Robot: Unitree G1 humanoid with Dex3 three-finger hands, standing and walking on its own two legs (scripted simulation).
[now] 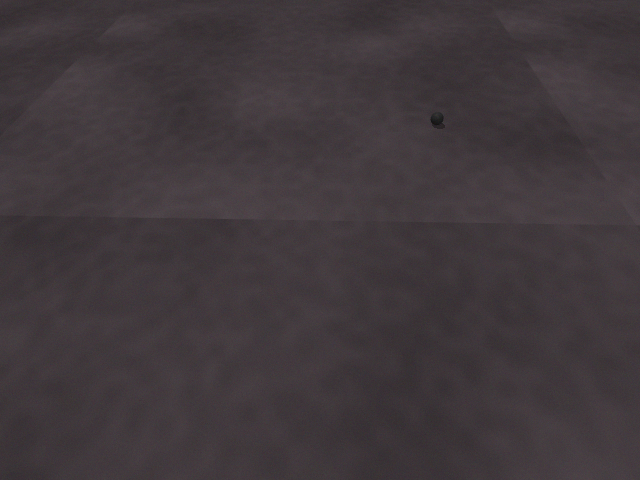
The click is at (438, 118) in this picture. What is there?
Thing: free ball
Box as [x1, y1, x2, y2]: [431, 112, 443, 124]
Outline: 436,112 431,116 431,121 434,124 439,124 442,121 443,117 441,113
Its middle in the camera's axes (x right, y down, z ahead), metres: +0.66 -0.73 +2.20
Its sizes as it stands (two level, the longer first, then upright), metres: 0.071 0.071 0.071
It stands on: the floor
